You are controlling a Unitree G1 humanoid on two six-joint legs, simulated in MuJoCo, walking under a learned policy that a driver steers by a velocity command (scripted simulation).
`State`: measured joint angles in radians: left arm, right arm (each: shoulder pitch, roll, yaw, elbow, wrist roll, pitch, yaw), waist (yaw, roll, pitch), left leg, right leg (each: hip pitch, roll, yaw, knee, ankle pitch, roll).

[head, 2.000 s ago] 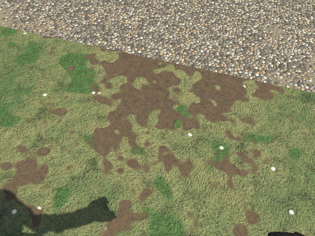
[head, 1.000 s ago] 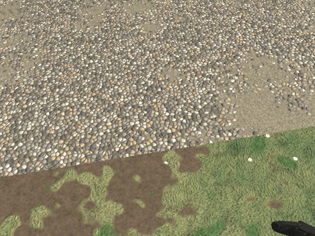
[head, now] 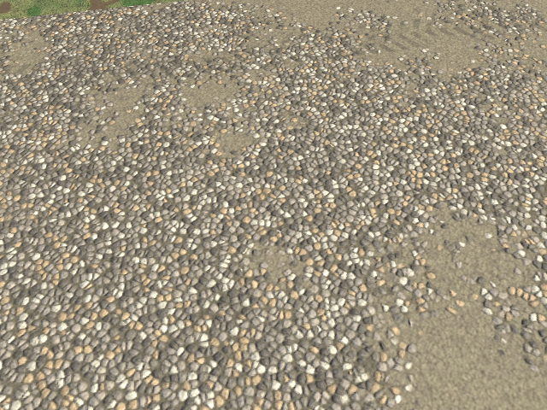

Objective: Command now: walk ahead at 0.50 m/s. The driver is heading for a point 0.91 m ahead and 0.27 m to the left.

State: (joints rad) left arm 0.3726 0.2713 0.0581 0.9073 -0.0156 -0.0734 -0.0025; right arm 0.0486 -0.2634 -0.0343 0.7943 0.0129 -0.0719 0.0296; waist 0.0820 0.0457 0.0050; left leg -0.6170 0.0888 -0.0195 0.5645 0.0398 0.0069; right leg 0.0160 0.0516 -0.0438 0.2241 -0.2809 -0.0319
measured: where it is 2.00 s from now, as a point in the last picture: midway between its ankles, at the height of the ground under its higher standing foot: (262, 236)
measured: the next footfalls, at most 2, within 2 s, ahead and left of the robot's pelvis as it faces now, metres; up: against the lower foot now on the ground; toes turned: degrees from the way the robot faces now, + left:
left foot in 0.08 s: +0.23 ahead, +0.14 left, +0.00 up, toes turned +2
right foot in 0.62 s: +0.52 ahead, -0.11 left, +0.00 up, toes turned -2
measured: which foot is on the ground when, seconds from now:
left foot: up 0.00-0.06, down 0.08-0.64, up 0.66-1.00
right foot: down 0.00-0.10, up 0.12-0.60, down 0.62-1.00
